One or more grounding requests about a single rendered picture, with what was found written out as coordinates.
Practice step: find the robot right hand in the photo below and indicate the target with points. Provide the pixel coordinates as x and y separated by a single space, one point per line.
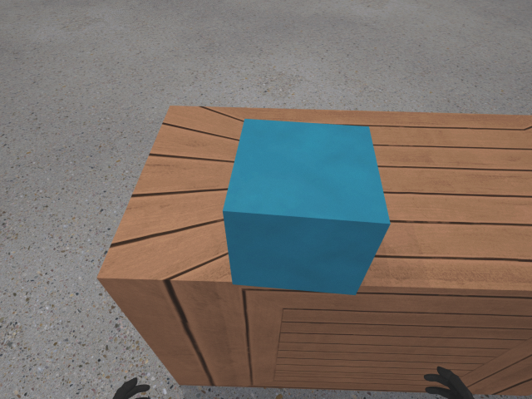
458 390

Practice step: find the pedestal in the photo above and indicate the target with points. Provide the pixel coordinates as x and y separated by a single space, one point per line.
450 285

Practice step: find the carton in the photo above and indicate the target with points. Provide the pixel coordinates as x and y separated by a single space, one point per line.
305 208

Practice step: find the robot left hand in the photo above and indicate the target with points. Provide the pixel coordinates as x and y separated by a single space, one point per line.
129 389

